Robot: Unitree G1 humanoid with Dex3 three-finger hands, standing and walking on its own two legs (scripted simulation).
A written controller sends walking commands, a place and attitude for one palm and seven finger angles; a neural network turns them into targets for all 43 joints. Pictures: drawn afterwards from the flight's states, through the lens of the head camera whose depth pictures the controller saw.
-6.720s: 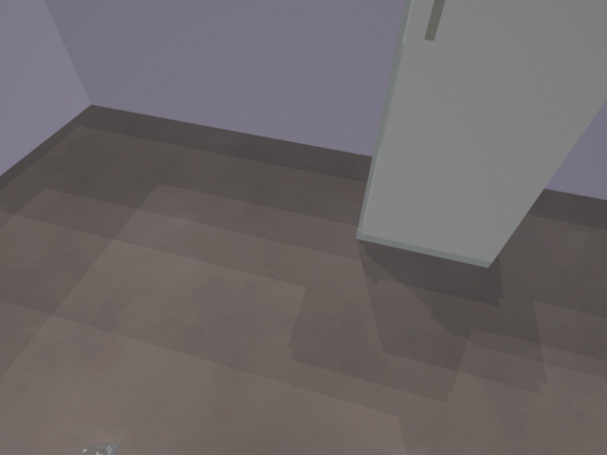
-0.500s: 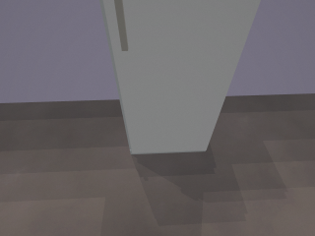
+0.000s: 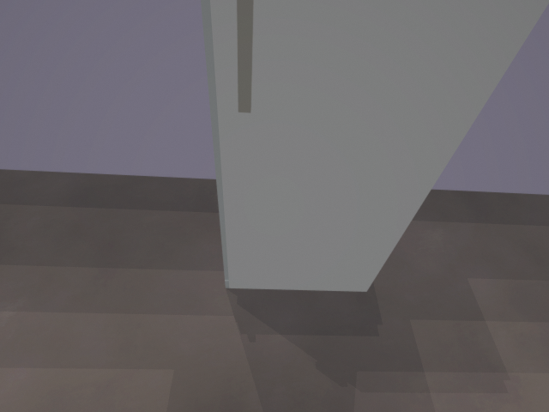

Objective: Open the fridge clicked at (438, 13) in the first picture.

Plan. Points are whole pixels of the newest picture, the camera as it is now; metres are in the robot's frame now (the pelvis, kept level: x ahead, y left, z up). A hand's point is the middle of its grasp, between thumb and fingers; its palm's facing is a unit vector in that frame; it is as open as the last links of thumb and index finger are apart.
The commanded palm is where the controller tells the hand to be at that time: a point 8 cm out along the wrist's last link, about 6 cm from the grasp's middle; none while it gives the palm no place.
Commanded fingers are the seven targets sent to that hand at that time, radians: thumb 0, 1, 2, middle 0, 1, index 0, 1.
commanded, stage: take the last steps up to it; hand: left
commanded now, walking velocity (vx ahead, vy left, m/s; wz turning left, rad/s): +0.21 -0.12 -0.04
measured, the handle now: (245, 23) +0.59 +0.11 +0.27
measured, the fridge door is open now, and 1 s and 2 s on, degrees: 0 0 0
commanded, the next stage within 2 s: come to a stop and stand still in 0.18 s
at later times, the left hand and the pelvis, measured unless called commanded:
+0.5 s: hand (215, 355) +0.24 +0.12 -0.15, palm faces -0.01 -0.98 -0.21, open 7.4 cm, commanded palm none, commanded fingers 0.00 0.90 0.90 -0.20 -0.30 -0.20 -0.30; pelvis +0.14 -0.05 +0.00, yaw +0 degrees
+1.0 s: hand out of the picture +0.13 +0.20 -0.17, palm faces +0.05 -0.98 -0.21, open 7.4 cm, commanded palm none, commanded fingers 0.00 0.90 0.90 -0.20 -0.30 -0.20 -0.30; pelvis +0.12 +0.01 +0.01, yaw -1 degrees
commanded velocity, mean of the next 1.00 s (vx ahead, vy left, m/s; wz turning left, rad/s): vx -0.05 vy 0.02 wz -0.01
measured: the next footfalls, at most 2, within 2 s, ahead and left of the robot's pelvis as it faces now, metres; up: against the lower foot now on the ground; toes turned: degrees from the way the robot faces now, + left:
right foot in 0.34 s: +0.22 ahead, -0.16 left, +0.00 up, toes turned -9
left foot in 0.74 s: +0.18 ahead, +0.09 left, +0.00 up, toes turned +3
